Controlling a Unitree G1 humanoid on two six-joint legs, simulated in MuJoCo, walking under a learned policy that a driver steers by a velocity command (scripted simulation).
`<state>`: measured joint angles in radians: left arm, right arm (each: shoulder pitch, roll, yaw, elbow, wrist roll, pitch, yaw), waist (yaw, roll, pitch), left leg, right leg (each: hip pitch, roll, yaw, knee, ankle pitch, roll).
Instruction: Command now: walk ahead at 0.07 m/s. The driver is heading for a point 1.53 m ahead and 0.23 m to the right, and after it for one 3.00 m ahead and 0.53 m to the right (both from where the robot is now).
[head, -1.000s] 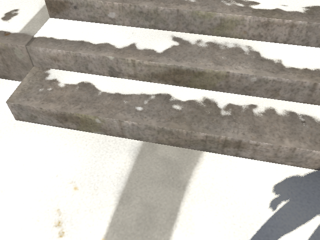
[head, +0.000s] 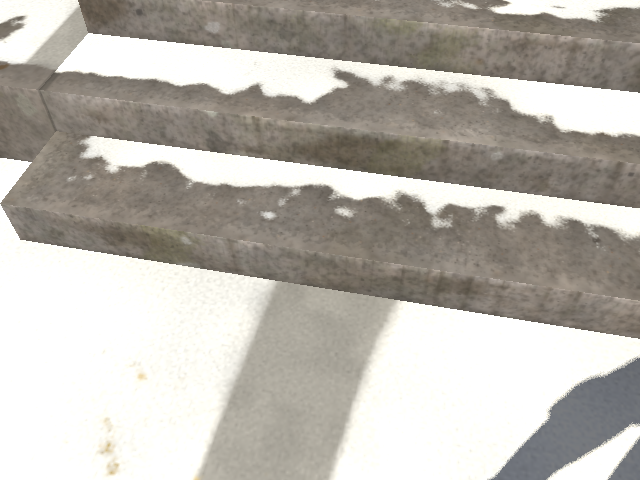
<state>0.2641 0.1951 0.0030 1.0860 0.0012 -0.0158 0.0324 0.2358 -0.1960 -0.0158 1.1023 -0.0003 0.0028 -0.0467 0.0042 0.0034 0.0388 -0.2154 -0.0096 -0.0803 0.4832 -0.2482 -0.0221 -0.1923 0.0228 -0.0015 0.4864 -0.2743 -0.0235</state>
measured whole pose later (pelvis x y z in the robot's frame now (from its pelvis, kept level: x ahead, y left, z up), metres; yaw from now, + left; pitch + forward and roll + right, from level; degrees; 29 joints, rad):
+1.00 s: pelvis +0.42 +0.00 +0.01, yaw +0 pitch +1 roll -2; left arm 0.32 0.24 0.04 1.00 0.00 -0.11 -0.03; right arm 0.15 -0.28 -0.06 0.90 0.01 -0.09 -0.02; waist 0.04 0.04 0.01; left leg -0.66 0.15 -0.04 1.02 -0.17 0.02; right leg -0.12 0.09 -0.07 0.25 -0.14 -0.08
